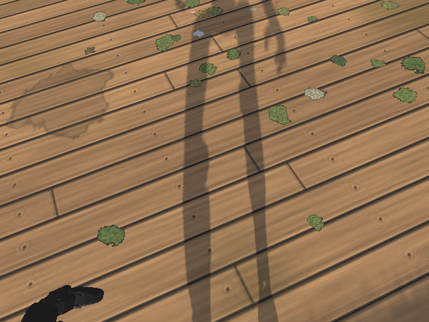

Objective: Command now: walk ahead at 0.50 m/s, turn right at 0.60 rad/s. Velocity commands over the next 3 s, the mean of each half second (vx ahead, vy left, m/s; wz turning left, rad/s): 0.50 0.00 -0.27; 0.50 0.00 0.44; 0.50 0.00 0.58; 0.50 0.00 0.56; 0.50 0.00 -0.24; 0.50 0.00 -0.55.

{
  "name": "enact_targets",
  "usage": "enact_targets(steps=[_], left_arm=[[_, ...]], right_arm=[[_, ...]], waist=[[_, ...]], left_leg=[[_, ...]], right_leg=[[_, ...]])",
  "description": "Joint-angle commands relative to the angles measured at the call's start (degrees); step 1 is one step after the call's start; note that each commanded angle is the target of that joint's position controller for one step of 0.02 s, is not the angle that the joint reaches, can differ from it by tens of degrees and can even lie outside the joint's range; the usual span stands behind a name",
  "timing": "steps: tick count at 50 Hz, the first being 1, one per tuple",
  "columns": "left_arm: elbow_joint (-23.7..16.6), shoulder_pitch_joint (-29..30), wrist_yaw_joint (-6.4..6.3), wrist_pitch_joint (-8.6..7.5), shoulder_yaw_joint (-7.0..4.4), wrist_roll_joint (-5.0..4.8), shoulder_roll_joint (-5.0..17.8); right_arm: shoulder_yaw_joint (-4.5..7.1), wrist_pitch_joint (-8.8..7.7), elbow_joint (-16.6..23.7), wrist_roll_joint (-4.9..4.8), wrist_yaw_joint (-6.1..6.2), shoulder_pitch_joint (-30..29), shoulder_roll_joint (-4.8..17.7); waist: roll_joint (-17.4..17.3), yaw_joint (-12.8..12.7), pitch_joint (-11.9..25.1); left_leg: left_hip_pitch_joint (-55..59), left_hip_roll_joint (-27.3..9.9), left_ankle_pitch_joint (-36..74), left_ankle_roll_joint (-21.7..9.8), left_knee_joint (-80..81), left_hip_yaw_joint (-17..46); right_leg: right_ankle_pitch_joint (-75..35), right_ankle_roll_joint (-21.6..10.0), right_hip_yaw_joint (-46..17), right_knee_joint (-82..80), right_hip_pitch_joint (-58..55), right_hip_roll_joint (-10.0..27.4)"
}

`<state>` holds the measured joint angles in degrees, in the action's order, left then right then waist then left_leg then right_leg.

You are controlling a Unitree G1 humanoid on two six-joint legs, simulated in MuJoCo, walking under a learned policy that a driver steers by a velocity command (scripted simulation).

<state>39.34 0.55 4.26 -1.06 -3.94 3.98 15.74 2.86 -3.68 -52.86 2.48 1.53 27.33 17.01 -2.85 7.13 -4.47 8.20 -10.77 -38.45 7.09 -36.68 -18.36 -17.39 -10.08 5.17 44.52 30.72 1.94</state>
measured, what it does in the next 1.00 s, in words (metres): goes down: left foot 0.07 m lower, then right foot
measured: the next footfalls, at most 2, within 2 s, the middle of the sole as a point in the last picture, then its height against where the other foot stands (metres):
left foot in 0.34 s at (222, 316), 0.07 m lower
right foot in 0.70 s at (297, 264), level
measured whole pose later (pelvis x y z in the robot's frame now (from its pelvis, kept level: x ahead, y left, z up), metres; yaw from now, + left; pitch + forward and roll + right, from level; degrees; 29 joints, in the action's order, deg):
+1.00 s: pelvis +0.61 -0.17 -0.06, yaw +9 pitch +1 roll +0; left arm 54.9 -21.5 -1.4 -5.8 -2.6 1.1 12.5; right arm 5.5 0.2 -49.5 1.8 -3.4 9.1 16.2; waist -2.6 -2.0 0.3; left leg -37.0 -3.2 -7.7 -1.0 -56.9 -0.1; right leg 12.8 -1.8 10.1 15.5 4.2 0.5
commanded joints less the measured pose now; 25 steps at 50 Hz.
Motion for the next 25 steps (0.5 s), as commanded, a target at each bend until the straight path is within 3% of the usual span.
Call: enact_targets(steps=[1, 2, 3, 4, 5, 6, 7, 8, 9, 11, 13, 15, 16, 17, 18, 19, 20, 21, 22, 23, 24, 25], left_arm=[[3.89, -12.03, -0.54, -1.60, -1.66, 1.39, 4.04], [8.61, -23.01, -1.78, -0.97, -2.30, 0.96, 4.93], [9.99, -24.90, -3.11, -0.99, -3.57, -0.09, 11.81], [9.48, -27.09, -4.48, -1.25, -3.86, -1.38, 15.13], [11.48, -28.11, -5.64, -1.15, -3.54, -2.51, 14.11], [12.50, -26.53, -6.40, -1.17, -2.70, -2.70, 11.18], [12.06, -23.76, -6.59, -1.81, -1.85, -2.27, 8.64], [12.45, -22.49, -6.75, -2.84, -1.13, -3.05, 6.59], [14.29, -22.42, -7.02, -4.31, -0.96, -4.71, 5.91], [15.42, -16.87, -6.36, -6.27, -0.52, -4.35, 4.34], [16.23, -13.87, -5.88, -8.22, -0.25, -5.82, 2.90], [17.65, -13.57, -6.26, -8.36, -0.34, -7.03, 3.74], [17.66, -11.52, -6.55, -7.65, -0.64, -7.37, 4.84], [17.41, -9.27, -6.54, -6.79, -1.24, -6.94, 6.68], [16.19, -12.49, -6.45, -5.53, -1.55, -6.08, 5.82], [16.72, -22.22, -7.50, -4.34, -0.55, -5.38, 1.44], [17.61, -25.43, -7.67, -3.85, 0.28, -3.88, 0.54], [16.54, -24.87, -6.78, -3.53, 0.67, -1.86, 0.70], [15.44, -24.77, -5.73, -2.66, 0.62, -0.79, 1.91], [15.26, -20.56, -4.74, -2.06, 0.24, 0.66, 4.74], [13.82, -17.34, -3.94, -1.40, 0.40, 0.28, 3.42], [12.30, -14.98, -3.74, -0.91, 0.99, -0.66, 1.90]], right_arm=[[1.11, -0.74, 1.79, -2.22, -0.26, 1.81, 8.65], [1.94, -0.74, 2.58, -3.68, -0.22, -6.04, 10.00], [2.78, -0.95, 5.86, -4.69, -0.95, -11.77, 10.77], [2.03, -1.68, 8.56, -4.83, -0.99, -12.13, 9.39], [1.26, -1.78, 8.88, -3.47, -0.44, -14.18, 8.20], [0.87, -1.81, 7.71, -1.95, -0.34, -14.44, 6.73], [0.77, -1.64, 5.95, -0.38, -0.91, -13.87, 6.57], [0.71, -1.62, 4.96, 1.05, -1.49, -13.43, 5.62], [0.44, -2.10, 5.37, 1.38, -1.51, -15.27, 3.51], [0.11, -3.21, 5.00, 0.70, -2.10, -13.04, 1.47], [-0.28, -4.70, 3.85, -0.61, -2.94, -9.25, 0.14], [-0.52, -5.49, 1.83, -0.24, -3.15, -4.76, -0.37], [-0.19, -5.51, -0.77, -0.04, -3.03, 1.90, 0.77], [0.65, -5.48, -3.76, 0.73, -2.73, 9.81, 3.37], [1.69, -5.53, -5.17, 1.03, -2.38, 15.51, 9.20], [1.21, -5.68, -5.23, 1.19, -2.65, 16.60, 9.24], [1.01, -4.81, -4.45, 0.56, -2.19, 11.86, 7.33], [0.63, -3.63, -3.14, 0.03, -1.43, 5.45, 5.96], [1.12, -2.85, -1.00, -0.61, -0.33, -2.92, 6.97], [0.02, -2.75, 0.60, -0.75, -0.35, -6.33, 4.11], [-0.31, -2.55, -0.33, -0.51, -0.75, -6.44, 4.31], [0.09, -2.42, -1.40, -0.26, -1.20, -5.94, 5.38]], waist=[[7.79, -9.06, 6.50], [10.93, -18.03, 8.09], [13.15, -19.23, 8.83], [14.97, -19.12, 15.61], [11.76, -18.15, 12.13], [8.54, -16.20, 4.81], [5.81, -15.09, 1.59], [4.11, -13.19, -1.97], [3.24, -11.73, -4.77], [3.11, -7.03, -4.30], [1.58, -3.88, -3.97], [0.06, -1.16, -2.20], [-1.28, 3.01, -0.02], [-4.61, 7.96, 2.11], [-17.27, 8.44, 7.35], [-11.79, 4.44, 11.72], [-4.31, 1.04, 10.84], [-0.28, -3.11, 8.39], [-2.76, -6.89, 9.26], [5.26, -6.85, 5.74], [6.05, -7.90, 3.20], [5.67, -8.75, 0.60]], left_leg=[[-19.17, -1.18, 50.41, -7.82, -21.29, 2.24], [-33.11, 1.95, 34.22, -6.71, -41.44, 3.16], [-52.08, 5.90, 3.95, -5.77, -53.88, 9.16], [-55.64, 3.65, 1.92, -5.72, -50.45, 15.97], [-55.32, 2.90, 5.78, -5.61, -43.75, 17.32], [-55.15, 2.16, 8.25, -5.42, -39.00, 16.96], [-52.76, 0.89, 9.81, -6.09, -33.26, 17.05], [-49.02, 1.24, 12.80, -6.31, -27.04, 16.46], [-43.77, 2.65, 19.08, -6.12, -17.53, 15.34], [-28.52, 6.21, 35.58, -4.23, -2.72, 11.98], [-12.56, 7.83, 55.28, -3.81, 5.67, 13.31], [-2.58, 8.34, 65.61, -4.48, 7.17, 15.56], [2.56, 8.79, 66.79, -5.38, 8.88, 16.68], [7.49, 7.93, 66.68, -8.15, 11.42, 18.52], [10.49, -2.23, 92.72, -14.63, 11.15, 25.92], [21.11, -10.76, 91.83, -20.74, 3.91, 39.07], [17.81, -12.86, 76.06, -23.26, 6.24, 43.49], [10.26, -13.04, 58.84, -25.61, 10.43, 48.19], [1.12, -16.66, 35.99, -28.91, 14.46, 58.25], [-10.21, -14.22, 33.50, -28.72, 17.26, 57.93], [-19.62, -12.34, 35.23, -28.17, 18.89, 53.90], [-26.95, -9.39, 37.47, -26.76, 20.18, 48.57]], right_leg=[[7.13, 2.82, 1.74, -18.69, -31.58, -6.29], [-3.29, 0.71, -1.86, -29.24, -48.14, -3.20], [-15.48, -1.21, -11.99, -19.24, -60.94, 4.11], [-33.44, -3.91, -20.04, -16.55, -64.51, 13.79], [-29.65, -5.48, -22.86, -19.25, -58.54, 13.86], [-22.08, -5.63, -22.50, -22.35, -50.37, 12.13], [-12.41, -5.03, -21.48, -24.20, -44.87, 9.64], [-10.59, -4.40, -19.30, -26.26, -38.09, 6.44], [-6.65, -2.78, -15.79, -28.62, -29.93, 2.21], [2.06, -2.05, -12.24, -29.49, -17.74, -2.12], [11.83, -1.17, -11.38, -24.86, -5.25, -2.59], [17.87, -0.79, -12.05, -19.02, -0.26, -1.88], [16.04, 0.18, -9.98, -10.43, 0.08, -2.78], [16.97, 1.87, -6.45, 5.64, 0.60, -5.55], [54.06, 4.42, -1.55, 34.13, 1.45, -14.70], [56.63, 3.13, -16.10, 41.85, 13.30, -14.47], [50.53, 2.70, -17.14, 44.03, 17.15, -9.93], [46.56, 3.12, -13.65, 42.62, 18.19, -5.15], [45.34, 4.59, -14.34, 40.82, 17.69, -0.93], [44.19, 6.54, -13.24, 37.36, 13.50, 0.64], [42.67, 8.05, -11.87, 32.68, 9.51, 1.39], [40.50, 9.34, -10.91, 25.64, 6.02, 2.66]])
Over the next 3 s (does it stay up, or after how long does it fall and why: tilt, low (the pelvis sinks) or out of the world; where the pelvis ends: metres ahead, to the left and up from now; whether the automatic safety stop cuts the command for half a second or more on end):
stays up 1.50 0.30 -0.06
